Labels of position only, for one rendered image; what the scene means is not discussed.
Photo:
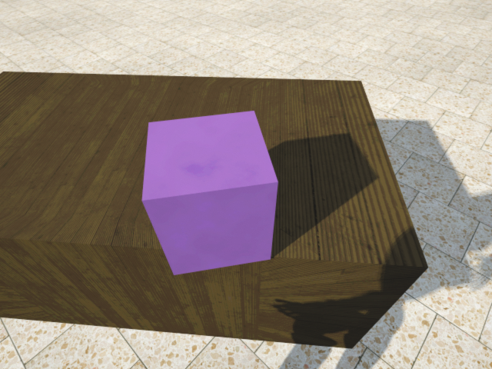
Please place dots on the pedestal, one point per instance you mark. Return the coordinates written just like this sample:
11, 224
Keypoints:
77, 245

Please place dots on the carton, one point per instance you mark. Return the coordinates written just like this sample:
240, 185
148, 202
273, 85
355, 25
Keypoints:
210, 191

